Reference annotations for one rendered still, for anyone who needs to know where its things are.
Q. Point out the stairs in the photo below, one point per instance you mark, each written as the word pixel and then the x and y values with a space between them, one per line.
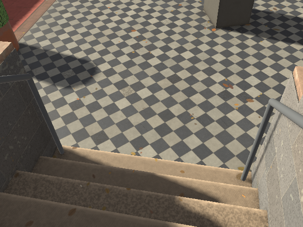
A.
pixel 95 188

